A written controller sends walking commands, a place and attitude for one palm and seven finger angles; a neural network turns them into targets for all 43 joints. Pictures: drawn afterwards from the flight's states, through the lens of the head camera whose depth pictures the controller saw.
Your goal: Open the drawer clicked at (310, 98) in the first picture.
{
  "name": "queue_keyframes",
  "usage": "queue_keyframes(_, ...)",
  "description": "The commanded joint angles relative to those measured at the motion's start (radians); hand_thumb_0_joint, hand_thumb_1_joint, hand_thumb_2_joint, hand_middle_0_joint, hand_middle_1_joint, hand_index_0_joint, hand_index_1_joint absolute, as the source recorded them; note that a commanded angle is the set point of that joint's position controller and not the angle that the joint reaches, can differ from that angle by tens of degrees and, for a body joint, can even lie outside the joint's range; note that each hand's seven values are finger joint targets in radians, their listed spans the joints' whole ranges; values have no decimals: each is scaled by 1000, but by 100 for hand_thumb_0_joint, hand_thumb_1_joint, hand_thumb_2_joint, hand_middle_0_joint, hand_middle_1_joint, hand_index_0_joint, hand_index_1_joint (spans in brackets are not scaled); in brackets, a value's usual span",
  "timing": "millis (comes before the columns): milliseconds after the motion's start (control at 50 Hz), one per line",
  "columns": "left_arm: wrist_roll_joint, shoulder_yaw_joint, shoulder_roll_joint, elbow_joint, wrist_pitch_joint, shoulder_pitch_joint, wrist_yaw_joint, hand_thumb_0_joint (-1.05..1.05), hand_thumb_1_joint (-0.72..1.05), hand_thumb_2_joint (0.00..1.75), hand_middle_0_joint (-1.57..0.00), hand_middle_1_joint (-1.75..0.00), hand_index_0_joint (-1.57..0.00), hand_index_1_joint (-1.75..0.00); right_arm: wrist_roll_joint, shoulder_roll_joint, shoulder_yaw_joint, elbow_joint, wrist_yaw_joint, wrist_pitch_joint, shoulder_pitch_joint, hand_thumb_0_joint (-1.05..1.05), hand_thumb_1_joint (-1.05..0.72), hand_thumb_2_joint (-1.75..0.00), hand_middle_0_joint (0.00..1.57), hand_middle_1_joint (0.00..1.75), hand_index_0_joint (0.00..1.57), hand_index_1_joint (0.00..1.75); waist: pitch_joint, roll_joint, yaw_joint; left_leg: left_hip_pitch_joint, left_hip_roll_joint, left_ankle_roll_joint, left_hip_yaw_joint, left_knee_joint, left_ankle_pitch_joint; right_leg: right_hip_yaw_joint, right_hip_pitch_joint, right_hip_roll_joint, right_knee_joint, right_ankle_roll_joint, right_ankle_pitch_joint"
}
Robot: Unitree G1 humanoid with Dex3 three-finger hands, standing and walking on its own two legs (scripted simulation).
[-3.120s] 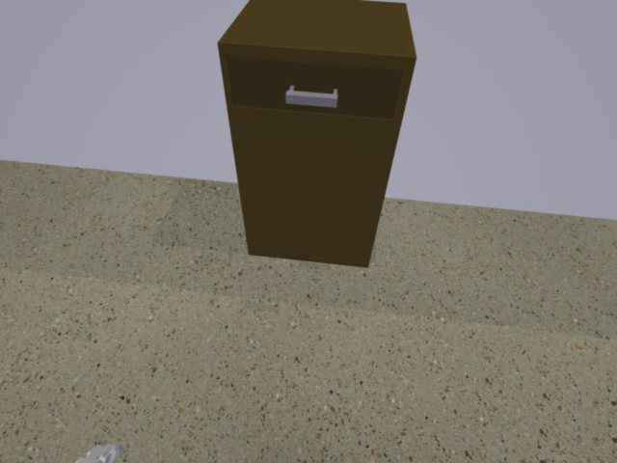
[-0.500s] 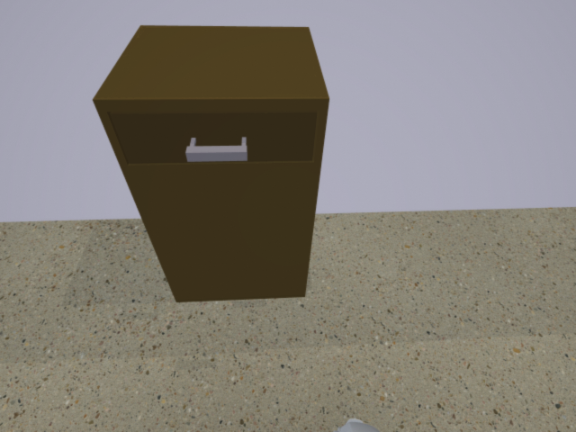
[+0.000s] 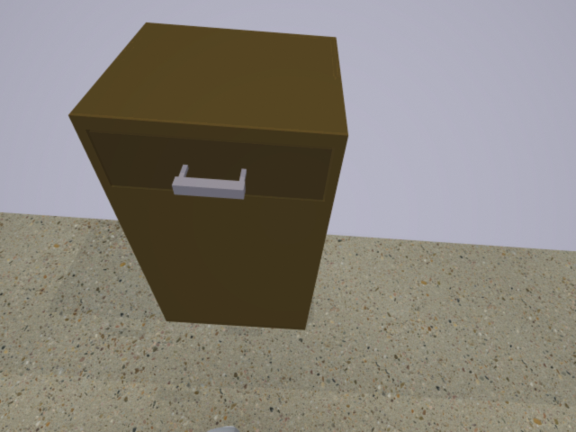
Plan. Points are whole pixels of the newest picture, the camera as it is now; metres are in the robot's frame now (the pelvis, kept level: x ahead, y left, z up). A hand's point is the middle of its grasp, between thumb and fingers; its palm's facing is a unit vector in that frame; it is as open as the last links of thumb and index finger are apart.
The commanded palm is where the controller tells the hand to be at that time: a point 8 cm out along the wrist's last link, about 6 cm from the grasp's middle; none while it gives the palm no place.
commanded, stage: come to a stop and stand still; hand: left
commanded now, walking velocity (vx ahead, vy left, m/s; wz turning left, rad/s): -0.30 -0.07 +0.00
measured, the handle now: (211, 179) +0.56 +0.20 +0.00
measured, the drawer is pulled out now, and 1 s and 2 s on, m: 0.00 0.00 0.00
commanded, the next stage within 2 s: look again from close up in 1.44 s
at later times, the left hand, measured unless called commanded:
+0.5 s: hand out of the picture +0.04 +0.15 -0.16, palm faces +0.04 -0.96 -0.29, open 7.4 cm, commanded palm none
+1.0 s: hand out of the picture -0.05 +0.16 -0.18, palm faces +0.09 -0.97 -0.20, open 7.4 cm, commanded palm none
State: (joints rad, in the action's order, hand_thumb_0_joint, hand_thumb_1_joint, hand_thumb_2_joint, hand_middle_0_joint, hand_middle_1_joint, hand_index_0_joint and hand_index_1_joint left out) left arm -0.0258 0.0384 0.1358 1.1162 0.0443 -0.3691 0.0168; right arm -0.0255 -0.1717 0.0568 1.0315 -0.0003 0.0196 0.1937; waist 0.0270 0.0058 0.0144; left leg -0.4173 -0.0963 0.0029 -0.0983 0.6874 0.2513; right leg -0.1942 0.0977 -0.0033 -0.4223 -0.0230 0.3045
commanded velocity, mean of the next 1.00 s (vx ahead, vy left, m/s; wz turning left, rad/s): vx -0.02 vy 0.05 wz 0.00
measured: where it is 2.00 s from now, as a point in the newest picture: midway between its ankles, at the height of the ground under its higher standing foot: outside the picture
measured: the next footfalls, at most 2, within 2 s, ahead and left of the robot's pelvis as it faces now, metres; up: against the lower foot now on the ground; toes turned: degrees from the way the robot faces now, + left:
left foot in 0.02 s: +0.12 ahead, +0.11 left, +0.00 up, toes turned +7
right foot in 0.44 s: +0.03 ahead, -0.16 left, +0.00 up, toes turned -4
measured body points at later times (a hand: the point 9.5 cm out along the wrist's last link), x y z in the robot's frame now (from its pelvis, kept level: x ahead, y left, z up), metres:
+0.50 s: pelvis -0.01 -0.05 -0.01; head -0.02 -0.08 +0.44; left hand +0.03 +0.20 -0.14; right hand +0.04 -0.30 -0.17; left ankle +0.06 +0.10 -0.72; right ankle +0.00 -0.16 -0.74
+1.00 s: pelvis -0.03 -0.02 +0.00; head -0.02 -0.01 +0.45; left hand -0.05 +0.22 -0.16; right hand -0.01 -0.25 -0.15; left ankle -0.06 +0.11 -0.74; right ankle +0.00 -0.16 -0.73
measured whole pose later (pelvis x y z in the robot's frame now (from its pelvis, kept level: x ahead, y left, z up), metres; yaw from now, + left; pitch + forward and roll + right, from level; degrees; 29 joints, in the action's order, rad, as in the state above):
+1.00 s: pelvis -0.03 -0.02 +0.00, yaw +0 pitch +0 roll +0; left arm -0.02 0.06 0.18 1.10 -0.04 -0.31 0.02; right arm -0.02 -0.16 0.02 1.06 0.02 -0.02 0.27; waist 0.01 -0.03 0.03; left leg -0.17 -0.02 -0.01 -0.04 0.47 0.30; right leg -0.07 0.30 0.07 -0.54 0.01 0.27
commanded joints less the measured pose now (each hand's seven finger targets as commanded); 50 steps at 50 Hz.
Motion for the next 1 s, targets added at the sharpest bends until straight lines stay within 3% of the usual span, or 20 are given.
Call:
queue_keyframes(0,18,-7,47,-28,-3,-59,19,0,90,90,-20,-30,-20,-30,3,-81,-16,31,24,32,200,0,-90,-90,20,30,20,30,-90,133,-43,404,-135,49,153,-233,-675,94,179,110,-127,4,-250)
queue_keyframes(20,26,-16,28,-13,-11,-108,26,0,90,90,-20,-30,-20,-30,13,-124,-14,31,35,25,180,0,-90,-90,20,30,20,30,-127,218,-17,432,-256,123,238,-242,-939,85,180,77,-159,39,57)
queue_keyframes(40,19,-15,38,-4,-20,-116,33,0,90,90,-20,-30,-20,-30,15,-137,-11,26,38,11,151,0,-90,-90,20,30,20,30,-96,181,-19,370,-262,152,191,-275,-888,112,142,71,-206,33,199)
queue_keyframes(60,21,-16,40,5,-36,-120,33,0,90,90,-20,-30,-20,-30,16,-128,-18,18,49,7,91,0,-90,-90,20,30,20,30,-46,250,-1,329,-262,159,211,-322,-891,124,177,75,-250,47,236)
queue_keyframes(160,8,8,84,-43,-72,-51,26,0,90,90,-20,-30,-20,-30,16,-163,13,-4,68,-18,55,0,-90,-90,20,30,20,30,-62,116,-26,385,-283,206,183,-304,-972,176,293,79,-459,50,231)
queue_keyframes(260,5,32,65,-102,-91,-12,17,0,90,90,-20,-30,-20,-30,7,-158,35,-45,54,-32,-14,0,-90,-90,20,30,20,30,-132,100,-12,293,-247,189,121,-323,-625,182,288,58,-555,56,164)
queue_keyframes(340,7,29,48,-112,-84,-29,14,0,90,90,-20,-30,-20,-30,-1,-145,34,-61,31,-41,-80,0,-90,-90,20,30,20,30,-72,186,12,100,-204,139,127,-375,-115,143,132,63,-323,40,84)
queue_keyframes(380,2,25,66,-83,-66,-98,17,0,90,90,-20,-30,-20,-30,4,-116,25,-58,19,-47,-83,0,-90,-90,20,30,20,30,-49,103,51,-4,-117,68,93,-308,165,135,3,59,-86,44,-40)
queue_keyframes(400,-10,26,124,-90,-54,-74,19,0,90,90,-20,-30,-20,-30,15,-63,16,-56,13,-56,-51,0,-90,-90,20,30,20,30,0,-87,36,-34,-11,12,27,-176,241,248,65,143,89,29,85)
queue_keyframes(420,-14,31,209,-128,-50,-1,20,0,90,90,-20,-30,-20,-30,19,-16,7,-79,4,-67,-37,0,-90,-90,20,30,20,30,61,-307,13,-52,57,-24,5,-14,246,520,225,333,283,-38,351)
queue_keyframes(440,-8,37,249,-165,-60,58,21,0,90,90,-20,-30,-20,-30,12,-66,18,-93,-1,-77,-71,0,-90,-90,20,30,20,30,114,-268,31,-7,40,-12,68,113,242,587,388,397,372,-84,515)
queue_keyframes(480,-8,49,246,-183,-57,143,26,0,90,90,-20,-30,-20,-30,3,-79,24,-65,-6,-88,-37,0,-90,-90,20,30,20,30,154,-238,0,-21,45,-5,107,258,152,565,446,368,374,-76,474)
queue_keyframes(520,-1,40,208,-181,-46,158,20,0,90,90,-20,-30,-20,-30,-3,-91,26,-26,-11,-78,53,0,-90,-90,20,30,20,30,137,-178,-27,-43,48,-10,103,316,54,424,345,301,296,-56,252)
queue_keyframes(560,3,44,207,-176,-38,117,19,0,90,90,-20,-30,-20,-30,0,-91,24,-16,-12,-66,91,0,-90,-90,20,30,20,30,72,-121,-12,-77,58,-23,91,305,29,363,189,288,237,-62,74)
queue_keyframes(700,-1,55,205,-134,-35,0,25,0,90,90,-20,-30,-20,-30,1,-89,12,-50,-1,-58,51,0,-90,-90,20,30,20,30,-5,-147,57,-102,46,-43,99,175,120,403,-23,348,194,-133,-90)
queue_keyframes(780,-9,57,208,-118,-39,9,19,0,90,90,-20,-30,-20,-30,8,-66,1,-43,3,-48,73,0,-90,-90,20,30,20,30,-40,-196,53,24,64,-26,68,4,179,390,1,327,192,-142,-111)
queue_keyframes(840,-1,54,202,-105,-47,69,17,0,90,90,-20,-30,-20,-30,12,-50,-8,-2,11,-37,169,0,-90,-90,20,30,20,30,-51,-192,-2,220,85,-16,37,-198,47,324,118,264,150,-94,-63)
queue_keyframes(880,10,39,155,-104,-56,92,13,0,90,90,-20,-30,-20,-30,12,-70,-11,25,18,-22,224,0,-90,-90,20,30,20,30,-45,-52,-29,360,36,-3,79,-338,-22,248,249,173,47,-28,29)
queue_keyframes(920,14,20,74,-101,-58,75,8,0,90,90,-20,-30,-20,-30,6,-162,-2,-4,29,-17,169,0,-90,-90,20,30,20,30,9,195,-5,210,-182,84,318,-489,42,116,259,70,-113,29,50)
queue_keyframes(980,-1,9,68,-60,-60,68,2,0,90,90,-20,-30,-20,-30,6,-124,-18,-9,38,-11,58,0,-90,-90,20,30,20,30,81,174,25,85,-111,82,229,-504,78,134,168,78,-138,35,-26)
